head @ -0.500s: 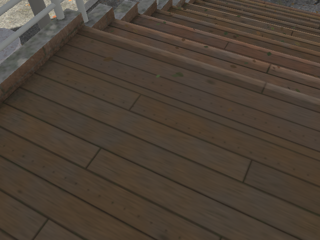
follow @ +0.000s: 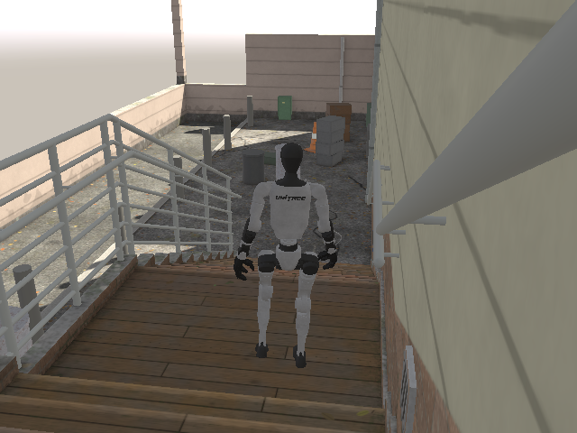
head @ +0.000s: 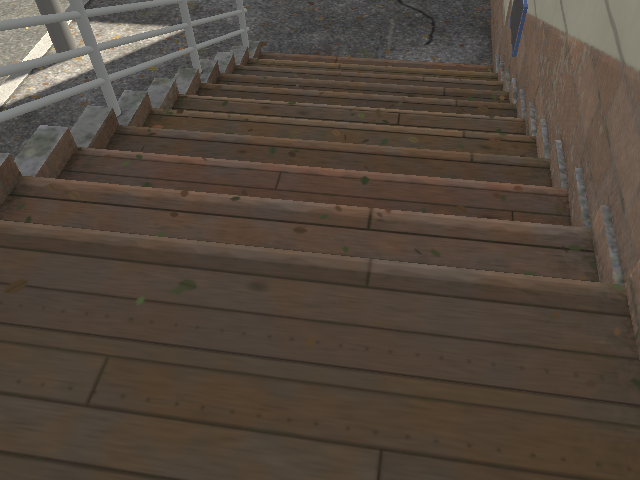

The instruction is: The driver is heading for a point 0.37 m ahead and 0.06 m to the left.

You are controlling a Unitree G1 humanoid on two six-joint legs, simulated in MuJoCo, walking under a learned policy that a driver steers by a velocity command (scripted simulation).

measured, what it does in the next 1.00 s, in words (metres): walks ahead: left foot, then right foot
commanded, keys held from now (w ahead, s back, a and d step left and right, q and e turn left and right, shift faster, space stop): w+e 0.02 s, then w+q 0.22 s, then no key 0.76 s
